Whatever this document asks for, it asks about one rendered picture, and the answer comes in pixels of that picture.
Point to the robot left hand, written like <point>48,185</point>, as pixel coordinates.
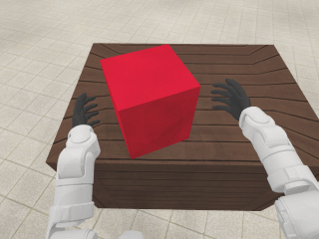
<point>79,113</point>

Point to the pedestal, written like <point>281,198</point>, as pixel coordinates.
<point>217,167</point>

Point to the right robot forearm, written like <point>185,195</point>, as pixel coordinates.
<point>286,172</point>

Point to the robot right hand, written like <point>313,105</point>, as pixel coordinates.
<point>237,98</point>

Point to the left robot forearm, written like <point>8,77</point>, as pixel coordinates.
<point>74,178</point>

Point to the carton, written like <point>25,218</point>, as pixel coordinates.
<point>154,96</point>

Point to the robot right upper arm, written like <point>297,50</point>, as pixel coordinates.
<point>298,215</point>

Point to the robot left upper arm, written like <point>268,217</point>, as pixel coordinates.
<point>75,234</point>

